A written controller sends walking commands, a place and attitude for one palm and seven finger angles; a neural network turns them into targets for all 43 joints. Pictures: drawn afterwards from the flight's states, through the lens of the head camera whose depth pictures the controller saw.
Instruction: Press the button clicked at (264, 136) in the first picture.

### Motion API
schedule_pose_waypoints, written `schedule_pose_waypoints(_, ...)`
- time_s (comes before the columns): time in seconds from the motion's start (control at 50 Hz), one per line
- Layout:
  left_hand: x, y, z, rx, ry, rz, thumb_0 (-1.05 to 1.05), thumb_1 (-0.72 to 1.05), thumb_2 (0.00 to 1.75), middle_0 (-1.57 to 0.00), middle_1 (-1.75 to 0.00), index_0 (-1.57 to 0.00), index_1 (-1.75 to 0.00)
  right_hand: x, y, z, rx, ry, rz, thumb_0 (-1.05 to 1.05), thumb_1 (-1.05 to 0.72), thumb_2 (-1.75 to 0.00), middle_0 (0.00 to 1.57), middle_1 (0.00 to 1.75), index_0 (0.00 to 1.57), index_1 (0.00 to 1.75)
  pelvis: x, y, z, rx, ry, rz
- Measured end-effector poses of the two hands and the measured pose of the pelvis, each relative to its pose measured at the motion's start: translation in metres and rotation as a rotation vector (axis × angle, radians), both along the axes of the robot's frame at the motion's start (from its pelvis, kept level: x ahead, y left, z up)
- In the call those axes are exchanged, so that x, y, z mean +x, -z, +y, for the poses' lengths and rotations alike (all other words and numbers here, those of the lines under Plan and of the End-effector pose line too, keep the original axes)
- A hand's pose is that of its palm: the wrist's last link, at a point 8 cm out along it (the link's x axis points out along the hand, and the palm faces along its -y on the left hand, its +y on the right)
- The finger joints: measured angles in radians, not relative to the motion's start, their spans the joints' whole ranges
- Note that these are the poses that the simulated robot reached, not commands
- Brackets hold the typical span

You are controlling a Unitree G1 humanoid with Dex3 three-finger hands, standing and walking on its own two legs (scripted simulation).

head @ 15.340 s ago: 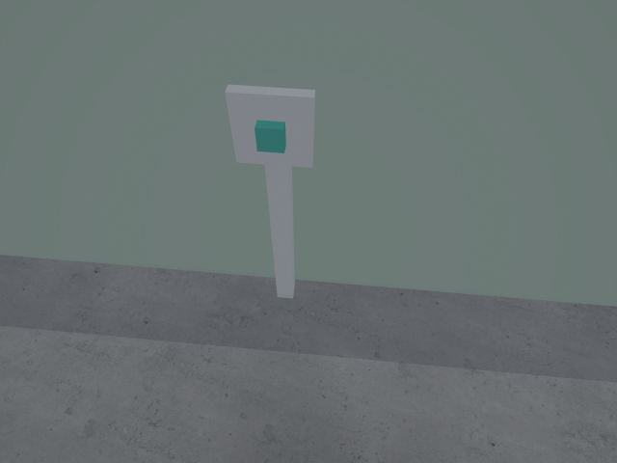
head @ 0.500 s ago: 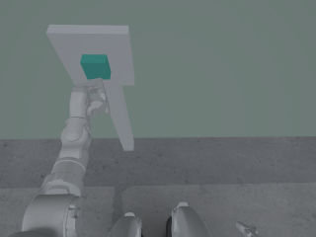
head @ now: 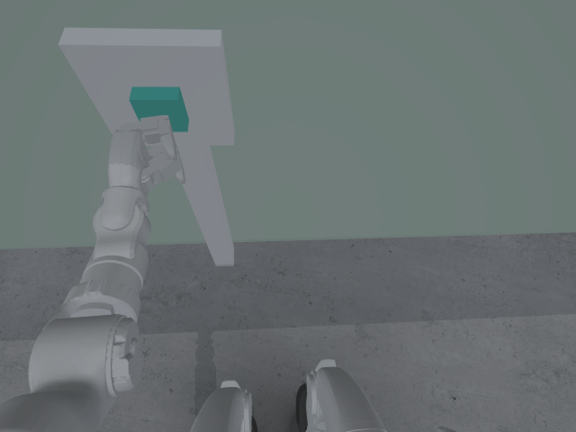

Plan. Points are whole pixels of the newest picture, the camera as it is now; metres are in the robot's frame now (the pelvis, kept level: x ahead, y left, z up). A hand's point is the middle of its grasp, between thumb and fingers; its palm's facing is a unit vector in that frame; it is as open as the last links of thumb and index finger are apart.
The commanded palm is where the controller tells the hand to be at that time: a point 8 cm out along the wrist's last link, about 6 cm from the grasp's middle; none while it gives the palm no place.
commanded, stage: press the button with the knuckle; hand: left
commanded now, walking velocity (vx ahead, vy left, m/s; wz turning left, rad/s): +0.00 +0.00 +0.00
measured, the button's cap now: (161, 106) +0.54 +0.15 +0.08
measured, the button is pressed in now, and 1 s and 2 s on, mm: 5 9 0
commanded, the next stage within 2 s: hold the button down briefly in 0.40 s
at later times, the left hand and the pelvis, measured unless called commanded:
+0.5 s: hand (175, 150) +0.49 +0.13 +0.04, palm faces -0.02 -1.00 -0.05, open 3.6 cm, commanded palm +0.50 +0.18 +0.05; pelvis -0.02 +0.00 -0.01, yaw +1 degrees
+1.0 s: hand (175, 152) +0.49 +0.13 +0.04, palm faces -0.02 -1.00 -0.05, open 3.7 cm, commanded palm +0.47 +0.17 +0.05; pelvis -0.03 +0.01 -0.01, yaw +0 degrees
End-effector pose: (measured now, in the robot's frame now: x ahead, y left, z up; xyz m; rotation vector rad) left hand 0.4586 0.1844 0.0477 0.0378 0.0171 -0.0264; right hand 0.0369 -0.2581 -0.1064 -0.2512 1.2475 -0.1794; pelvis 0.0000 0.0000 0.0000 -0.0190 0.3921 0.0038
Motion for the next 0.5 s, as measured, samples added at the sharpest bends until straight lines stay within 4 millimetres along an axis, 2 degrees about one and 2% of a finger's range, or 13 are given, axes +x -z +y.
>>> schedule_pose_waypoints(0.26,0.006,-0.001,0.001,0.008,-0.011,0.005,0.04,0.85,0.91,-1.30,-1.50,-1.39,-1.50,-0.012,0.004,0.003,-0.002,-0.010,0.014,0.00,-0.90,-0.90,0.20,0.30,0.20,0.30,-0.010,0.004,0.001,-0.008,-0.010,0.007)
schedule_pose_waypoints(0.5,0.016,0.000,0.003,0.010,-0.002,-0.008,0.05,0.86,0.90,-1.30,-1.50,-1.53,-1.50,-0.037,0.004,0.000,-0.030,-0.007,0.060,0.00,-0.90,-0.90,0.20,0.30,0.20,0.30,-0.019,0.011,0.002,-0.019,-0.018,0.027)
